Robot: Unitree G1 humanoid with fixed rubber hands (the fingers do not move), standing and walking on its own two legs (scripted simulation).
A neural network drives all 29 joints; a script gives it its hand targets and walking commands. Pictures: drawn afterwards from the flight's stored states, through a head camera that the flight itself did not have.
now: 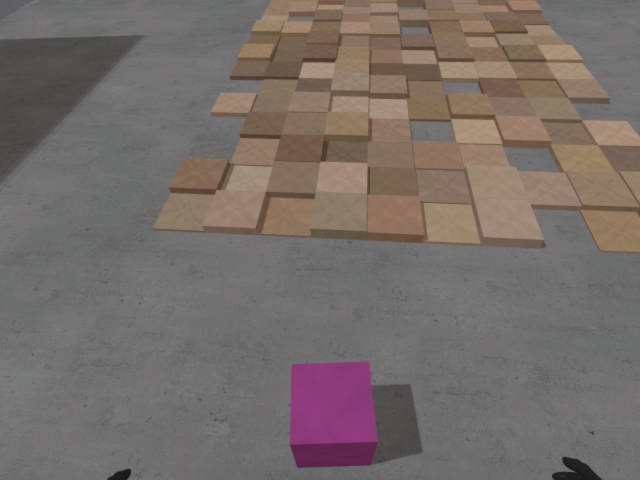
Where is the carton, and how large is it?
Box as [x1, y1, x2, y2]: [290, 362, 377, 467]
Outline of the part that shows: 368,362 292,364 290,446 297,467 370,464 377,442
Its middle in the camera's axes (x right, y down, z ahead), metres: +0.03 +0.49 +1.08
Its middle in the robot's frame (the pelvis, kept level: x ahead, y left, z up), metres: +0.40 +0.01 -0.66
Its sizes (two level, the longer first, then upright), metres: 0.210 0.200 0.250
